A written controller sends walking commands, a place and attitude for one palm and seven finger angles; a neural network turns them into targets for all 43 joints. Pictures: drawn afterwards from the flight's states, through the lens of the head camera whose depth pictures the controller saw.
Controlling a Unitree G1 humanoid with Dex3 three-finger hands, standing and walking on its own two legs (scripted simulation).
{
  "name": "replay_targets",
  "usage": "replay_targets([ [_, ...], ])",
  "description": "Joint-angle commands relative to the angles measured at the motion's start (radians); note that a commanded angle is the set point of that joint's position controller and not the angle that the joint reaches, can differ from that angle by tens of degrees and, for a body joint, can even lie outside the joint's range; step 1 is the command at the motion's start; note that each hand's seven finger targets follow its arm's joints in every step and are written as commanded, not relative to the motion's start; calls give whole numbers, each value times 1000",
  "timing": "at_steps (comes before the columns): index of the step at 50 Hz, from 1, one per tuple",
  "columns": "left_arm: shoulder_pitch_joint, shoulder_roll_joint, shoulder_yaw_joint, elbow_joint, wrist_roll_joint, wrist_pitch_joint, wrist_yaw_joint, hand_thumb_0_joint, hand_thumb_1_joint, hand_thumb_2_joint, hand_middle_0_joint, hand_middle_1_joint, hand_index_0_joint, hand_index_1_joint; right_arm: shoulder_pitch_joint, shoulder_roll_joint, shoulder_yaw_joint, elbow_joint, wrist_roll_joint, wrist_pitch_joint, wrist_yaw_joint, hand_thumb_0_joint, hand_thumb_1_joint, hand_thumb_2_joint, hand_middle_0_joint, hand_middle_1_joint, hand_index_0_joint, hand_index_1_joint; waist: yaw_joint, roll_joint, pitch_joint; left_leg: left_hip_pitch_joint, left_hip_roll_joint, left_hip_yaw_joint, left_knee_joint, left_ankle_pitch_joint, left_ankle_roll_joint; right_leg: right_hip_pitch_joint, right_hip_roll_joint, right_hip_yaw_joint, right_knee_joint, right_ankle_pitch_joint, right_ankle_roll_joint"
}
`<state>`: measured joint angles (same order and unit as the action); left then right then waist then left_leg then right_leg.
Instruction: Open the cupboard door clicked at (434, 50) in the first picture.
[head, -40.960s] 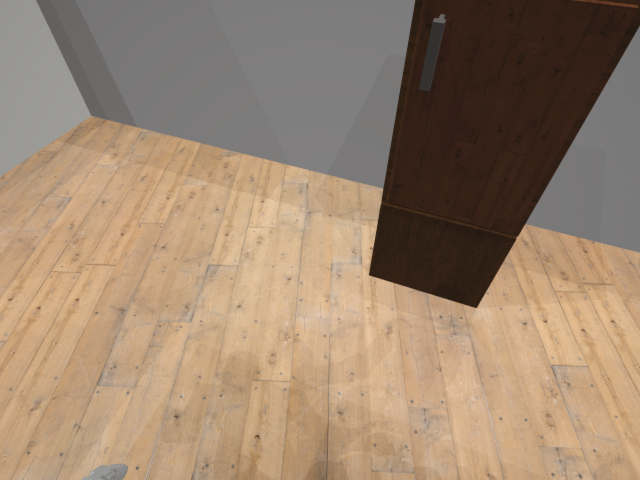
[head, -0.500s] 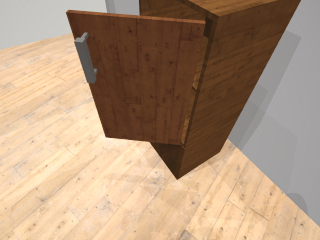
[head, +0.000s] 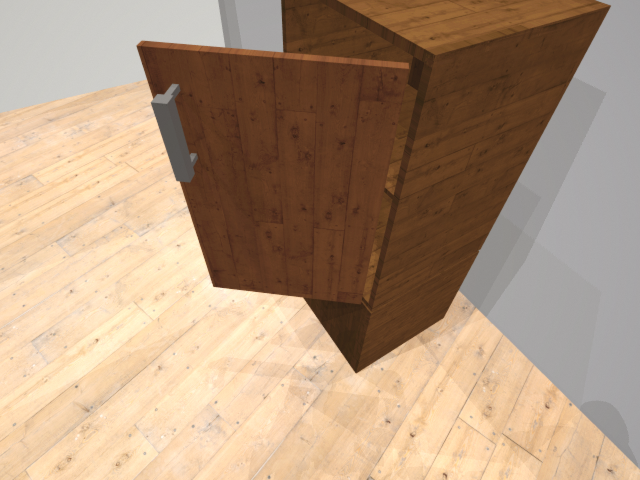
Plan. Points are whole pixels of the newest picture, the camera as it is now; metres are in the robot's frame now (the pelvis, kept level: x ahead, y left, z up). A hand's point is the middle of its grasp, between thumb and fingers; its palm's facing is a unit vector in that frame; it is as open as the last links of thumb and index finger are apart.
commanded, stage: look again from close up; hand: left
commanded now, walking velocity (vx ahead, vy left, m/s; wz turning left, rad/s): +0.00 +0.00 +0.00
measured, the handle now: (179, 134) +0.57 +0.26 +0.12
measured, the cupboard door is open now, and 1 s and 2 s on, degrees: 51 51 51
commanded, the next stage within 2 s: shuffle to correct the standing spot in 0.58 s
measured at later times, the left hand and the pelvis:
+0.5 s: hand out of the picture +0.02 +0.22 -0.17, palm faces +0.03 -0.97 -0.23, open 7.4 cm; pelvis -0.04 +0.02 -0.01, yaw +0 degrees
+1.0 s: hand out of the picture -0.14 +0.21 -0.19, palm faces +0.09 -0.99 -0.14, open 7.4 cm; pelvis -0.06 +0.06 -0.01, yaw +0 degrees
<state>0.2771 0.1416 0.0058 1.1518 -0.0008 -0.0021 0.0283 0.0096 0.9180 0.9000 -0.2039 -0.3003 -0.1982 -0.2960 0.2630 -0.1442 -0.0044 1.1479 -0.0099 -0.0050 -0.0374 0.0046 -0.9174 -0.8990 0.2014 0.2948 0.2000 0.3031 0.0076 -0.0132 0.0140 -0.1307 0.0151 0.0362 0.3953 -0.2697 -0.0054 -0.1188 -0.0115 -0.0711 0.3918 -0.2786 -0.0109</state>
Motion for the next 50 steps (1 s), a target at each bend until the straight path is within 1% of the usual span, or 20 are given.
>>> replay_targets([
  [1,52,94,12,-24,2,-21,4,0,900,900,-200,-300,-200,-300,71,-90,-12,-15,-3,-9,-11,0,-900,-900,200,300,200,300,-9,8,31,-21,87,-63,-41,261,16,-11,-112,91,-52,291,-24],
  [2,62,280,7,-125,27,-40,13,0,900,900,-200,-300,-200,-300,3,-212,-19,-144,-6,-25,7,0,-900,-900,200,300,200,300,-20,5,123,-55,57,-87,-5,328,15,-72,-83,75,-14,339,-25],
  [3,73,202,39,-131,27,-48,21,0,900,900,-200,-300,-200,-300,33,-208,-47,-163,-16,-52,-1,0,-900,-900,200,300,200,300,-13,91,-13,-58,71,-74,82,426,26,-20,-111,100,80,397,-36],
  [4,81,224,43,-144,24,-54,20,0,900,900,-200,-300,-200,-300,42,-203,-55,-161,-13,-61,-11,0,-900,-900,200,300,200,300,-12,107,-147,-4,76,-80,124,535,40,28,-118,96,124,548,-54],
  [5,101,196,42,-152,22,-56,21,0,900,900,-200,-300,-200,-300,53,-188,-54,-172,-9,-60,-15,0,-900,-900,200,300,200,300,-8,48,-194,-3,82,-72,156,545,44,50,-126,93,132,615,-60],
  [7,132,181,38,-165,21,-45,23,0,900,900,-200,-300,-200,-300,45,-155,-46,-196,-8,-43,-12,0,-900,-900,200,300,200,300,-2,-100,-152,-95,54,-38,172,387,45,87,-146,106,136,786,-61],
  [8,130,185,42,-176,22,-37,23,0,900,900,-200,-300,-200,-300,30,-158,-51,-206,-6,-32,-9,0,-900,-900,200,300,200,300,-3,-134,-96,-140,37,-26,172,252,43,81,-158,110,131,801,-61],
  [9,115,192,43,-191,23,-31,24,0,900,900,-200,-300,-200,-300,23,-159,-53,-212,-3,-23,-7,0,-900,-900,200,300,200,300,-9,-128,-61,-157,34,-20,158,180,41,60,-164,116,123,760,-66],
  [13,70,195,34,-227,20,-21,21,0,900,900,-200,-300,-200,-300,0,-174,-51,-211,-8,-16,0,0,-900,-900,200,300,200,300,-12,8,-43,-59,71,-42,122,382,47,-25,-112,83,116,505,-43],
  [16,30,206,29,-229,17,-15,15,0,900,900,-200,-300,-200,-300,-38,-197,-46,-214,-10,-12,6,0,-900,-900,200,300,200,300,-8,21,17,-96,84,-65,71,274,49,-65,-100,85,60,275,-28],
  [20,13,201,17,-215,17,-11,8,0,900,900,-200,-300,-200,-300,-51,-194,-34,-203,-10,-12,15,0,-900,-900,200,300,200,300,-6,15,46,-111,80,-76,12,156,46,-74,-96,98,2,132,-15],
  [25,24,184,7,-195,17,-6,6,0,900,900,-200,-300,-200,-300,-36,-178,-25,-185,-8,-11,21,0,-900,-900,200,300,200,300,-3,22,75,-142,74,-84,-43,44,40,-82,-95,99,-39,45,-2],
  [34,101,131,2,-155,22,-2,12,0,900,900,-200,-300,-200,-300,27,-145,-25,-135,-3,-6,23,0,-900,-900,200,300,200,300,2,22,89,-200,81,-113,-115,-111,42,-68,-88,82,-35,23,9],
  [39,158,112,18,-139,37,6,10,0,900,900,-200,-300,-200,-300,82,-149,-37,-117,-10,17,24,0,-900,-900,200,300,200,300,8,47,124,-269,76,-128,-133,-371,63,-102,-69,61,-6,-233,4],
  [41,193,103,25,-129,36,5,8,0,900,900,-200,-300,-200,-300,92,-138,-36,-116,-11,22,23,0,-900,-900,200,300,200,300,15,24,145,-293,56,-116,-87,-356,67,-115,-81,94,-21,-277,-9],
  [42,209,107,31,-124,35,3,8,0,900,900,-200,-300,-200,-300,102,-127,-35,-117,-9,23,24,0,-900,-900,200,300,200,300,16,-29,141,-293,40,-98,-39,-323,66,-111,-99,120,-45,-299,-19],
  [45,213,118,52,-118,26,1,11,0,900,900,-200,-300,-200,-300,152,-85,-33,-114,-13,21,22,0,-900,-900,200,300,200,300,-5,-86,128,-268,-13,-23,115,-224,49,-159,-179,241,-103,-392,-77],
  [47,184,122,63,-127,24,2,13,0,900,900,-200,-300,-200,-300,199,-61,-34,-104,-14,16,19,0,-900,-900,200,300,200,300,-30,-99,102,-172,-17,10,179,-174,43,-235,-204,258,-114,-398,-99],
  [49,149,101,59,-140,25,7,9,0,900,900,-200,-300,-200,-300,257,-61,-31,-98,-14,4,18,0,-900,-900,200,300,200,300,-55,-11,113,-100,19,-37,48,-221,53,-311,-137,192,-1,-348,-82],
  [50,144,67,54,-149,29,11,6,0,900,900,-200,-300,-200,-300,283,-89,-38,-90,-16,-2,15,0,-900,-900,200,300,200,300,-62,116,134,-66,104,-158,-81,-332,73,-373,-59,103,148,-301,-53],
])
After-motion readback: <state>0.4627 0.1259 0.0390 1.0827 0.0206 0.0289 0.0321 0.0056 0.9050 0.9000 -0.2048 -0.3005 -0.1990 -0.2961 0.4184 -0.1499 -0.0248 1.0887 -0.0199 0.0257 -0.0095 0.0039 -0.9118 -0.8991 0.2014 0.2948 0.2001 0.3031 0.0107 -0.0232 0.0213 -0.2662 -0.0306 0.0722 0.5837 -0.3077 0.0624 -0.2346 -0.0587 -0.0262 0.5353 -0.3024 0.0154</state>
